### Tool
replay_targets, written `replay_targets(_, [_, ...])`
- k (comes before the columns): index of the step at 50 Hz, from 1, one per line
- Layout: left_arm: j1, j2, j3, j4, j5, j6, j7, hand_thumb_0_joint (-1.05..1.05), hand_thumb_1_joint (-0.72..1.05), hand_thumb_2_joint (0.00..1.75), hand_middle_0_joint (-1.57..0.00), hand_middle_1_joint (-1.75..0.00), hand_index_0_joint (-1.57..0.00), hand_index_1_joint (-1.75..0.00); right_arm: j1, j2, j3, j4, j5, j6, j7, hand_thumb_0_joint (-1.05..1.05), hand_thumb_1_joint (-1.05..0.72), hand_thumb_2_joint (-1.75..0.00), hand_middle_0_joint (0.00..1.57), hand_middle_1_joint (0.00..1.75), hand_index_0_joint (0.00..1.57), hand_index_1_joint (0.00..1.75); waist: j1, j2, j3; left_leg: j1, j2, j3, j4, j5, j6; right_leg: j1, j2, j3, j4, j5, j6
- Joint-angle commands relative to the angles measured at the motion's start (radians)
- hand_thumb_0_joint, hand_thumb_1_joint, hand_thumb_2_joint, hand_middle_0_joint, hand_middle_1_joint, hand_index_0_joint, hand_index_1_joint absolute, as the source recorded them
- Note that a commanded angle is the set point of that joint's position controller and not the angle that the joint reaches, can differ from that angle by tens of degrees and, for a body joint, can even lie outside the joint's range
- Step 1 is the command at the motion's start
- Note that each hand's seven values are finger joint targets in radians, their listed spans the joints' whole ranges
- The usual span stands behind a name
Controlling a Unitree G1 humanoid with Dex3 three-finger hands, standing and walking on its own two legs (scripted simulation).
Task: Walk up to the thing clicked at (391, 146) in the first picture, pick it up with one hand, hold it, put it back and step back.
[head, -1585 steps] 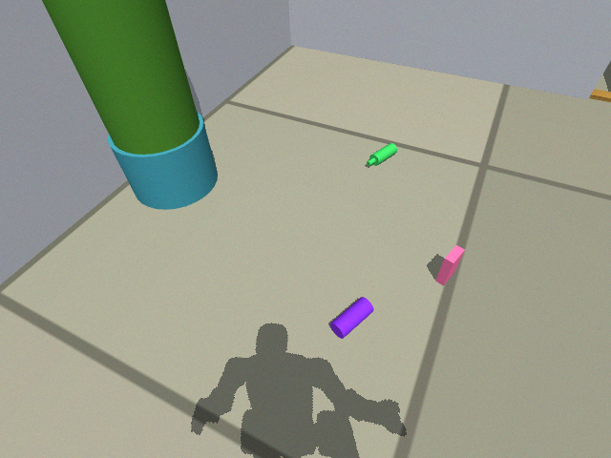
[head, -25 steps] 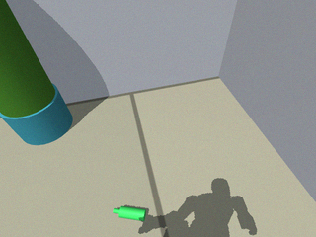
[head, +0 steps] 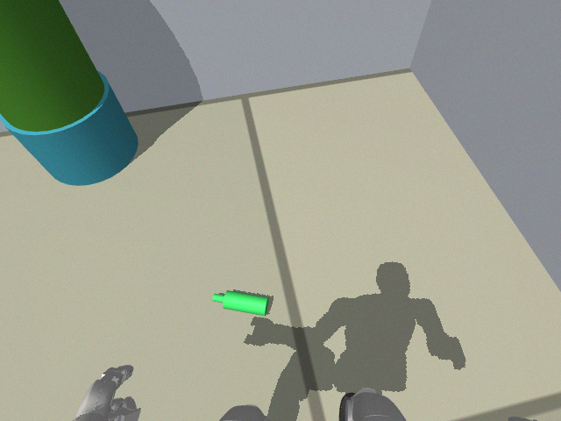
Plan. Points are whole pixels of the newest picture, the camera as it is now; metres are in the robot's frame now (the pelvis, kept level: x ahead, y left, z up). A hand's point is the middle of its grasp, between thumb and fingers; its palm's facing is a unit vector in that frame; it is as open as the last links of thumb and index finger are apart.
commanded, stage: walk up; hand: left
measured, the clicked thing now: (240, 301) +0.51 +0.21 -0.72
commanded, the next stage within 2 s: stand in 1.88 s
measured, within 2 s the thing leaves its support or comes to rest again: neither
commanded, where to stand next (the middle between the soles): +0.10 -0.03 m, yaw -5 degrees
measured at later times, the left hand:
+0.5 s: hand out of the picture +0.00 +0.26 -0.14, palm faces -0.10 -0.92 -0.39, open 7.4 cm
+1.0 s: hand out of the picture -0.14 +0.26 -0.15, palm faces -0.10 -0.93 -0.36, open 7.4 cm
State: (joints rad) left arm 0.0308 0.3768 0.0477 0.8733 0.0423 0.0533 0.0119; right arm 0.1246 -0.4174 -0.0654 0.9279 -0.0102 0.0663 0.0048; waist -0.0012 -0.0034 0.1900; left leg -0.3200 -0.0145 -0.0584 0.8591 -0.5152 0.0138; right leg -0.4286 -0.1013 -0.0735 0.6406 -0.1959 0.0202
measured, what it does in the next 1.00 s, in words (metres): walks backwards: left foot, then right foot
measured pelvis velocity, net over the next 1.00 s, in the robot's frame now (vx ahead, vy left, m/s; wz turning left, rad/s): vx -0.23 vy -0.01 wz -0.11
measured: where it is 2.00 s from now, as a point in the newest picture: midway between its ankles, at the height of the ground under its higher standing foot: outside the picture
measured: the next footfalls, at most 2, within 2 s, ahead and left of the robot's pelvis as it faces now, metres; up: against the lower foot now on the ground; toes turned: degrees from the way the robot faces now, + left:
left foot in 0.04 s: +0.00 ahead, +0.13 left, +0.00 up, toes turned -2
right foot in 0.40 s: -0.07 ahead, -0.12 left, +0.00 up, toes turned -2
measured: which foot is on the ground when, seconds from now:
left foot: up 0.00-0.02, down 0.04-0.42, up 0.44-0.70, down 0.72-1.00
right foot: down 0.00-0.04, up 0.06-0.38, down 0.40-0.74, up 0.76-1.00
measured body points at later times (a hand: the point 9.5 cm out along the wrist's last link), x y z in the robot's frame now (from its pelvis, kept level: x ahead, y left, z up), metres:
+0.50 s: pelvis -0.11 +0.00 +0.00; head -0.04 -0.02 +0.44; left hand +0.00 +0.30 -0.11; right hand +0.00 -0.33 -0.12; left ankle -0.09 +0.14 -0.67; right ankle -0.11 -0.12 -0.72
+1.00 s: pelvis -0.23 -0.01 +0.01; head -0.19 +0.01 +0.45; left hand -0.14 +0.31 -0.12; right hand -0.16 -0.33 -0.09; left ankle -0.17 +0.12 -0.72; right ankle -0.28 -0.14 -0.70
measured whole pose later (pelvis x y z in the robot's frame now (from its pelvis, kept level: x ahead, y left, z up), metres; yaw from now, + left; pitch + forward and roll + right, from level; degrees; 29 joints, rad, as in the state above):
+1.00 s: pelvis -0.23 -0.01 +0.01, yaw -6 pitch -2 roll +0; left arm 0.23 0.41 0.08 0.88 0.02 0.04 -0.02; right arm 0.18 -0.37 -0.05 0.85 -0.05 0.00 0.00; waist 0.02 -0.03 0.12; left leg -0.33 0.05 0.01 0.63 -0.27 0.01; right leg -0.25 0.02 0.07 0.75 -0.51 0.00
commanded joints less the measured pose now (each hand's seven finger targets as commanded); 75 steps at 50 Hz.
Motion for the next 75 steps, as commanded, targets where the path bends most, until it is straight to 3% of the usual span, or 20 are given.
replay_targets(1, [0.049,0.225,0.068,-0.099,-0.026,0.007,0.014,0.0,0.9,0.9,-0.2,-0.3,-0.2,-0.3,0.162,-0.194,-0.063,-0.02,-0.044,-0.032,-0.019,0.0,-0.9,-0.9,0.2,0.3,0.2,0.3,-0.018,-0.033,-0.261,0.128,0.078,-0.043,-0.496,0.321,0.011,0.124,-0.082,0.136,0.11,0.135,-0.109])
replay_targets(3, [-0.01,0.216,0.077,-0.126,-0.015,0.011,0.033,0.0,0.9,0.9,-0.2,-0.3,-0.2,-0.3,0.068,-0.406,-0.1,-0.078,-0.039,-0.036,-0.008,0.0,-0.9,-0.9,0.2,0.3,0.2,0.3,-0.061,0.3,-0.219,0.016,0.427,-0.503,-0.559,0.596,0.268,-0.068,0.191,0.21,0.456,-0.531,-0.023])
replay_targets(7, [0.101,0.203,0.079,-0.067,-0.036,0.01,0.027,0.0,0.9,0.9,-0.2,-0.3,-0.2,-0.3,-0.068,-0.239,-0.056,-0.109,-0.034,-0.052,-0.04,0.0,-0.9,-0.9,0.2,0.3,0.2,0.3,0.055,0.158,-0.182,0.135,0.268,-0.183,-0.398,0.728,0.186,-0.142,0.205,0.272,0.647,-0.299,-0.039])
replay_targets(13, [0.061,0.182,0.08,-0.124,-0.014,-0.004,0.015,0.0,0.9,0.9,-0.2,-0.3,-0.2,-0.3,0.084,-0.222,-0.068,-0.114,-0.015,-0.055,-0.059,0.0,-0.9,-0.9,0.2,0.3,0.2,0.3,-0.038,0.133,-0.229,0.362,0.318,-0.197,-0.308,0.915,0.249,-0.144,0.163,0.212,0.403,-0.345,0.014])
replay_targets(19, [0.214,0.167,0.088,-0.066,-0.003,-0.029,0.003,0.0,0.9,0.9,-0.2,-0.3,-0.2,-0.3,0.003,-0.217,-0.049,-0.164,0.003,-0.031,-0.044,0.0,-0.9,-0.9,0.2,0.3,0.2,0.3,0.029,0.138,-0.296,0.153,0.224,-0.063,-0.156,0.706,0.137,0.251,0.137,0.067,-0.22,0.027,-0.041])
replay_targets(20, [0.201,0.221,0.102,-0.078,0.005,-0.034,0.005,0.0,0.9,0.9,-0.2,-0.3,-0.2,-0.3,0.008,-0.182,-0.035,-0.173,0.008,-0.032,-0.041,0.0,-0.9,-0.9,0.2,0.3,0.2,0.3,0.022,0.067,-0.294,0.02,0.18,-0.054,-0.122,0.54,0.085,0.338,0.059,0.2,-0.197,0.183,-0.066])
replay_targets(22, [0.156,0.358,0.125,-0.117,-0.001,-0.04,0.002,0.0,0.9,0.9,-0.2,-0.3,-0.2,-0.3,-0.049,-0.152,-0.037,-0.188,0.023,-0.024,-0.062,0.0,-0.9,-0.9,0.2,0.3,0.2,0.3,0.062,-0.262,-0.246,-0.128,-0.045,-0.03,0.307,-0.17,0.004,0.185,-0.29,0.628,-0.223,0.534,-0.351])
replay_targets(27, [0.092,0.228,0.095,-0.167,0.001,-0.026,0.017,0.0,0.9,0.9,-0.2,-0.3,-0.2,-0.3,0.045,-0.163,-0.024,-0.147,0.024,-0.043,-0.062,0.0,-0.9,-0.9,0.2,0.3,0.2,0.3,0.019,-0.135,-0.19,-0.149,-0.066,-0.075,0.337,-0.04,-0.027,0.2,-0.098,0.296,-0.111,0.536,-0.25])
replay_targets(33, [0.142,0.229,0.092,-0.192,-0.005,-0.015,0.015,0.0,0.9,0.9,-0.2,-0.3,-0.2,-0.3,0.076,-0.149,-0.031,-0.145,-0.01,-0.063,-0.049,0.0,-0.9,-0.9,0.2,0.3,0.2,0.3,0.035,-0.174,-0.266,-0.058,-0.02,0.053,-0.197,0.063,-0.02,0.347,-0.096,0.303,-0.028,0.429,-0.221])
replay_targets(35, [0.108,0.226,0.083,-0.202,-0.019,-0.003,0.008,0.0,0.9,0.9,-0.2,-0.3,-0.2,-0.3,0.141,-0.153,-0.044,-0.118,-0.022,-0.072,-0.047,0.0,-0.9,-0.9,0.2,0.3,0.2,0.3,-0.008,-0.133,-0.284,0.112,-0.002,0.051,-0.464,0.315,0.005,0.227,-0.071,0.291,0.051,0.285,-0.158])
replay_targets(36, [0.139,0.179,0.069,-0.204,-0.023,0.0,0.004,0.0,0.9,0.9,-0.2,-0.3,-0.2,-0.3,0.115,-0.22,-0.062,-0.128,-0.041,-0.077,-0.046,0.0,-0.9,-0.9,0.2,0.3,0.2,0.3,0.01,0.032,-0.272,0.215,0.17,-0.217,-0.491,0.374,0.066,0.017,0.032,0.262,0.161,0.042,-0.093])
replay_targets(38, [0.031,0.221,0.094,-0.202,-0.006,-0.002,0.021,0.0,0.9,0.9,-0.2,-0.3,-0.2,-0.3,0.056,-0.349,-0.09,-0.154,-0.031,-0.078,-0.034,0.0,-0.9,-0.9,0.2,0.3,0.2,0.3,-0.051,0.204,-0.2,-0.034,0.481,-0.581,-0.571,0.441,0.327,-0.001,0.182,0.263,0.539,-0.469,-0.038])
replay_targets(41, [0.168,0.209,0.098,-0.127,-0.03,-0.003,0.007,0.0,0.9,0.9,-0.2,-0.3,-0.2,-0.3,-0.052,-0.224,-0.053,-0.165,-0.031,-0.089,-0.048,0.0,-0.9,-0.9,0.2,0.3,0.2,0.3,0.056,0.086,-0.175,0.03,0.297,-0.226,-0.472,0.483,0.209,-0.048,0.186,0.279,0.631,-0.306,-0.042])
replay_targets(47, [0.155,0.189,0.078,-0.091,-0.02,-0.045,-0.029,0.0,0.9,0.9,-0.2,-0.3,-0.2,-0.3,0.035,-0.225,-0.059,-0.149,-0.042,-0.089,-0.023,0.0,-0.9,-0.9,0.2,0.3,0.2,0.3,-0.029,0.217,-0.205,0.139,0.236,-0.172,-0.489,0.025,0.189,0.091,0.123,0.117,0.08,-0.375,-0.009])
replay_targets(50, [0.287,0.168,0.083,0.01,-0.016,-0.073,-0.013,0.0,0.9,0.9,-0.2,-0.3,-0.2,-0.3,0.015,-0.219,-0.051,-0.148,-0.033,-0.064,-0.012,0.0,-0.9,-0.9,0.2,0.3,0.2,0.3,0.045,0.178,-0.187,-0.015,0.188,-0.087,-0.353,0.106,0.133,0.339,0.149,0.049,-0.285,-0.167,-0.05])
replay_targets(53, [0.191,0.373,0.117,-0.031,0.011,-0.089,-0.004,0.0,0.9,0.9,-0.2,-0.3,-0.2,-0.3,-0.029,-0.162,-0.036,-0.164,-0.014,-0.061,-0.022,0.0,-0.9,-0.9,0.2,0.3,0.2,0.3,0.061,-0.161,-0.086,-0.168,0.017,-0.088,0.019,-0.076,-0.019,0.071,-0.278,0.708,-0.447,-0.572,-0.265])
replay_targets(64, [0.113,0.199,0.055,-0.033,-0.027,-0.087,-0.008,0.0,0.9,0.9,-0.2,-0.3,-0.2,-0.3,0.132,-0.145,-0.044,-0.03,-0.017,-0.111,-0.009,0.0,-0.9,-0.9,0.2,0.3,0.2,0.3,-0.022,-0.096,-0.187,0.251,0.022,-0.028,-0.47,0.34,0.012,0.13,-0.052,0.201,-0.095,0.158,-0.102])
replay_targets(67, [0.143,0.193,0.054,0.011,-0.044,-0.075,-0.002,0.0,0.9,0.9,-0.2,-0.3,-0.2,-0.3,0.043,-0.231,-0.05,-0.05,-0.015,-0.117,-0.004,0.0,-0.9,-0.9,0.2,0.3,0.2,0.3,0.024,0.08,-0.199,0.066,0.288,-0.366,-0.55,0.148,0.202,0.195,0.088,0.096,0.047,-0.344,-0.044])
replay_targets(71, [0.162,0.202,0.051,0.056,-0.032,-0.101,-0.003,0.0,0.9,0.9,-0.2,-0.3,-0.2,-0.3,-0.035,-0.151,-0.017,-0.046,-0.001,-0.105,-0.004,0.0,-0.9,-0.9,0.2,0.3,0.2,0.3,0.05,0.09,-0.166,-0.021,0.107,-0.132,-0.429,0.273,0.037,0.313,0.025,0.2,-0.247,-0.113,-0.076])
replay_targets(75, [0.07,0.23,0.049,0.053,-0.031,-0.106,-0.003,0.0,0.9,0.9,-0.2,-0.3,-0.2,-0.3,0.011,-0.137,-0.012,0.003,-0.005,-0.107,-0.004,0.0,-0.9,-0.9,0.2,0.3,0.2,0.3,0.003,0.009,-0.173,0.078,0.067,-0.073,-0.385,0.361,0.013,0.259,-0.052,0.252,-0.259,-0.015,-0.11])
